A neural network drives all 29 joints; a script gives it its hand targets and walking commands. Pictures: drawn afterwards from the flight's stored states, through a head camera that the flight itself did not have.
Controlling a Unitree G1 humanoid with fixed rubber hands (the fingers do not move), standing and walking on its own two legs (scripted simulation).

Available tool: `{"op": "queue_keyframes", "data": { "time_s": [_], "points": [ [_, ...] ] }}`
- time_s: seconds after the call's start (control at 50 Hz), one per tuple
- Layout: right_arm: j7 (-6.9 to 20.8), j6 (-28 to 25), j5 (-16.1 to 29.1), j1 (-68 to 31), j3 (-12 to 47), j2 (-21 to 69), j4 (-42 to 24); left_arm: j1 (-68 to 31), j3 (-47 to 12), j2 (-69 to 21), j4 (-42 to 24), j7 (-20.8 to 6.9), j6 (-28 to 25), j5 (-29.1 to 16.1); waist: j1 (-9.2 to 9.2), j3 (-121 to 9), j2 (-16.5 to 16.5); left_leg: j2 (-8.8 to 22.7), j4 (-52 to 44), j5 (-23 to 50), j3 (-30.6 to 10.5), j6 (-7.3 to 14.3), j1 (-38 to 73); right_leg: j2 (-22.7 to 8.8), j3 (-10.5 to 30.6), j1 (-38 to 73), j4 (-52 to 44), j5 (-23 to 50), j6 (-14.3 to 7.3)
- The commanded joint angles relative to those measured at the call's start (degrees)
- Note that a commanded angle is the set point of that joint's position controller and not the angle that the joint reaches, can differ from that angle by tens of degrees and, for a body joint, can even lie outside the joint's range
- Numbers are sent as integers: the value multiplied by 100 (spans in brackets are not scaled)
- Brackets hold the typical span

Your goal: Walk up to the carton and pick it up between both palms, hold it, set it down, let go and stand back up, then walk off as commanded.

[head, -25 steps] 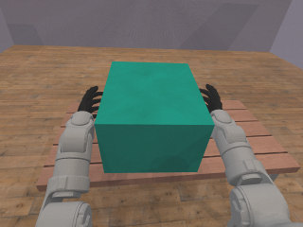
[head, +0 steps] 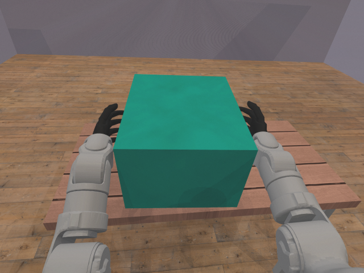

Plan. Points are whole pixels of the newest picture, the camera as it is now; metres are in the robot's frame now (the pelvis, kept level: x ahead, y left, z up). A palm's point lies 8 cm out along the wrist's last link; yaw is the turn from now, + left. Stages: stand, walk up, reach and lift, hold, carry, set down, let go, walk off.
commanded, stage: set down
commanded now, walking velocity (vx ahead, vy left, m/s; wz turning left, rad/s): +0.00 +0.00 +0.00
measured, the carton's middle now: (181, 134) +0.41 +0.01 +0.15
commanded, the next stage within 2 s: none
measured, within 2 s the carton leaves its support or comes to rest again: neither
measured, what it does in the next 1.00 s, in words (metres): stands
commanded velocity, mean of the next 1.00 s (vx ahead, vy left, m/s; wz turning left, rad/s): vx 0.00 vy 0.00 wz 0.00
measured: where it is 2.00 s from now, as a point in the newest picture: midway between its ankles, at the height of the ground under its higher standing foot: outside the picture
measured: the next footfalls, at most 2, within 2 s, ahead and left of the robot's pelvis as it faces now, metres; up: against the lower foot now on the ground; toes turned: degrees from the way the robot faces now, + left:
none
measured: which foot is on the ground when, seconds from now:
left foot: down 0.00-1.00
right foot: down 0.00-1.00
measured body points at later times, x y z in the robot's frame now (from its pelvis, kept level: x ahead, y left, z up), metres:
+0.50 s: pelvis +0.01 +0.00 +0.00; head -0.06 +0.03 +0.45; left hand +0.39 +0.19 +0.18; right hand +0.40 -0.15 +0.21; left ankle +0.07 +0.09 -0.74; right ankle +0.00 -0.13 -0.74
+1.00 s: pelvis +0.02 +0.00 +0.00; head -0.02 +0.03 +0.45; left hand +0.41 +0.18 +0.15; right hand +0.41 -0.16 +0.15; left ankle +0.07 +0.09 -0.74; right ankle +0.00 -0.13 -0.74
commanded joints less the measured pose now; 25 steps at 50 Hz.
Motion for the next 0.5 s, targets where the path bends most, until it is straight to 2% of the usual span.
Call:
{"op": "queue_keyframes", "data": {
  "time_s": [0.0,0.02,0.04,0.06,0.08,0.1,0.12,0.14,0.18,0.2,0.22,0.28,0.3,0.32,0.34,0.38,0.46,0.48],
  "points": [
    [867,-112,738,-4833,2054,3341,-2465,-4500,-2408,-3497,-2046,-862,-290,-930,-233,-2245,601,-53,-388,1026,-296,-341,1978,128,-288,-1091,-497,495,39],
    [876,-50,647,-4765,1936,3318,-2124,-4613,-2262,-3404,-1875,-886,-281,-853,-333,-1849,555,-91,-471,798,-294,-301,1765,78,-286,-1134,-555,441,41],
    [890,-100,627,-4833,1930,3339,-2373,-4624,-2364,-3487,-2028,-879,-327,-908,-355,-2060,621,-65,-395,999,-329,-338,1884,126,-321,-1225,-518,501,22],
    [930,-100,622,-4840,1814,3349,-2202,-4794,-2303,-3486,-2000,-861,-355,-961,-365,-2051,580,-63,-417,770,-328,-349,1726,98,-313,-1180,-498,442,-13],
    [935,-122,614,-4932,1836,3307,-2469,-4670,-2225,-3515,-1873,-862,-336,-934,-307,-2241,558,-69,-418,851,-344,-349,1825,111,-318,-1237,-516,489,-4],
    [939,-114,536,-4923,1797,3336,-2308,-4779,-2205,-3436,-1799,-881,-411,-919,-277,-2111,466,-104,-413,727,-290,-307,1680,80,-301,-1171,-484,437,3],
    [969,-163,435,-4891,1700,3261,-2130,-4865,-2291,-3484,-1736,-896,-447,-925,-388,-2094,567,-83,-442,741,-302,-357,1699,68,-352,-1200,-466,467,-7],
    [995,-189,399,-4972,1672,3325,-2099,-4896,-2105,-3397,-1481,-926,-509,-872,-323,-2089,453,-97,-473,560,-299,-288,1646,51,-302,-1154,-512,354,-12],
    [1028,-337,150,-5007,1410,3311,-2065,-4825,-1833,-3357,-1175,-978,-620,-691,-220,-2158,508,-79,-540,348,-239,-325,1647,48,-324,-1154,-517,193,10],
    [1058,-482,14,-5132,1334,3404,-1935,-5011,-1782,-3309,-1025,-1016,-777,-664,-204,-2077,439,-90,-581,202,-184,-303,1547,23,-358,-1127,-531,69,-4],
    [1063,-525,-129,-4895,1203,3380,-1630,-5030,-1664,-3230,-980,-1063,-849,-548,-219,-1958,573,-88,-631,149,-147,-312,1589,-2,-339,-1154,-526,30,-15],
    [1112,-863,-770,-4626,676,3391,-1271,-4892,-1385,-3123,-189,-1233,-1163,-319,-361,-1692,419,-35,-797,-529,-93,-317,1405,-104,-387,-1029,-626,-385,-2],
    [1126,-869,-933,-4194,419,3309,-665,-4754,-1149,-2919,139,-1323,-1245,-179,-451,-1291,353,-74,-907,-849,-28,-257,1186,-163,-379,-956,-685,-633,26],
    [1154,-930,-1095,-4144,98,3240,-429,-4729,-992,-2909,335,-1392,-1291,-55,-541,-1201,356,-49,-977,-1031,-5,-226,1102,-167,-379,-1011,-707,-797,21],
    [1146,-985,-1235,-3931,93,3314,-292,-4598,-820,-2826,557,-1496,-1354,64,-528,-976,277,-67,-1027,-1136,47,-158,1013,-202,-360,-867,-710,-841,43],
    [1151,-1146,-1360,-3772,52,3426,-125,-4567,-680,-2700,527,-1580,-1550,190,-464,-1136,285,-77,-1069,-871,91,-141,1099,-199,-391,-690,-695,-608,82],
    [1063,-1471,-1484,-3460,180,3463,-136,-4557,-712,-2743,399,-1616,-1854,292,-484,-1102,346,-82,-1012,-196,176,-232,1375,-173,-503,-517,-641,-102,164],
    [1034,-1550,-1458,-3504,271,3465,-255,-4517,-697,-2688,401,-1606,-1899,279,-361,-1118,334,-101,-978,74,188,-209,1383,-163,-499,-365,-629,91,166]
  ]
}}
